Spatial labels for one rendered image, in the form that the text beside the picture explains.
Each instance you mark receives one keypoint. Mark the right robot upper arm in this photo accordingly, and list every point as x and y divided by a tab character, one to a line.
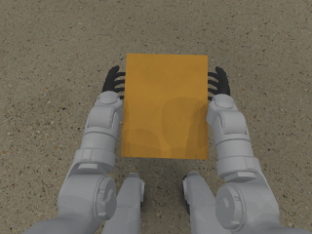
250	208

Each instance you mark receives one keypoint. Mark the carton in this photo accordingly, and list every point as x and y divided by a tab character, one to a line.
165	107

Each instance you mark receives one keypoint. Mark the right robot forearm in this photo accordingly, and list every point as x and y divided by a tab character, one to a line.
235	156

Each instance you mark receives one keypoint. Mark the right robot hand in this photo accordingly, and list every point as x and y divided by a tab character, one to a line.
222	85

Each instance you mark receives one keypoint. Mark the left robot upper arm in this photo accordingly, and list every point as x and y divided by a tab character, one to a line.
84	203

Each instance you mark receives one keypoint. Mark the right robot foot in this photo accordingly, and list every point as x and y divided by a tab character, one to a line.
187	205

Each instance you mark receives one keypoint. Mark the left robot forearm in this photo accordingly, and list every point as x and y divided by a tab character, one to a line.
96	153

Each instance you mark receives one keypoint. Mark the left robot hand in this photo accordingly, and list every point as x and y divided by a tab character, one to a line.
109	84

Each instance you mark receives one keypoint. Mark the robot left shin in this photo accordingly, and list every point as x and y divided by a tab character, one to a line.
133	175

